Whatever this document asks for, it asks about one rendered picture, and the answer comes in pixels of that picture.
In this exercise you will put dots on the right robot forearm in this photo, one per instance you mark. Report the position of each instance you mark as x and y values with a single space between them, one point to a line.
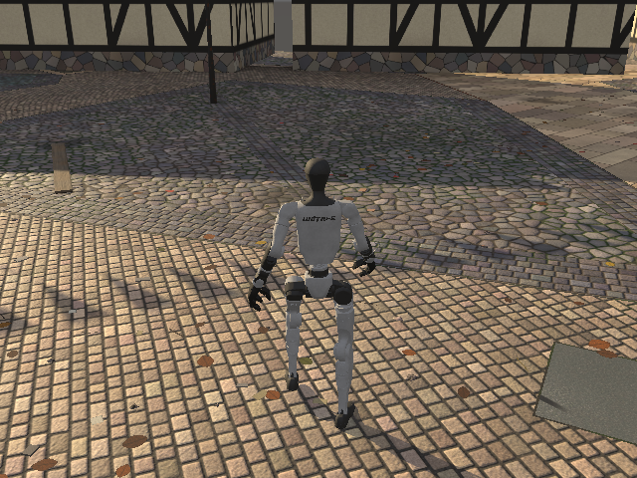
368 254

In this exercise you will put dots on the left robot forearm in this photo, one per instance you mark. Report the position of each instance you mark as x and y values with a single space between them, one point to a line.
265 268

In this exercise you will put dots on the left robot upper arm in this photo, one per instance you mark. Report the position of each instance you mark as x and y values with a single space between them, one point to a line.
286 212

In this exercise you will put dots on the left robot hand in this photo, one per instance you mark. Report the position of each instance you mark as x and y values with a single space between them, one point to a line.
253 296

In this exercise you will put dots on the humanoid robot head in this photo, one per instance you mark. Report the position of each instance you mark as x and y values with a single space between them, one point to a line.
317 172

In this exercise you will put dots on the robot right foot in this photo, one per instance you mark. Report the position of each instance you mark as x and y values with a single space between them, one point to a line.
341 419

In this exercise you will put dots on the right robot hand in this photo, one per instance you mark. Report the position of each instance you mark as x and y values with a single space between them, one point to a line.
368 270

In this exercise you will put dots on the right robot upper arm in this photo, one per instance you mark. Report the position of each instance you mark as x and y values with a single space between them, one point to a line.
349 210

